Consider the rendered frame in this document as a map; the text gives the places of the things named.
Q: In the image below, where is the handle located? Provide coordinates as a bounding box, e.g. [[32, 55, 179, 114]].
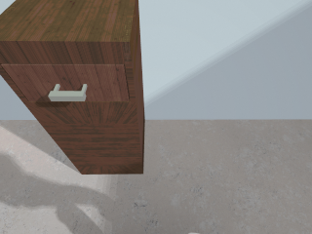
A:
[[48, 84, 88, 101]]

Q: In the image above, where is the drawer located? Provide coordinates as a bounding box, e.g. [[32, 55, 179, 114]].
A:
[[1, 63, 130, 101]]

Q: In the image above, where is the cabinet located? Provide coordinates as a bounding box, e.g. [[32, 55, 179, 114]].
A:
[[0, 0, 145, 175]]

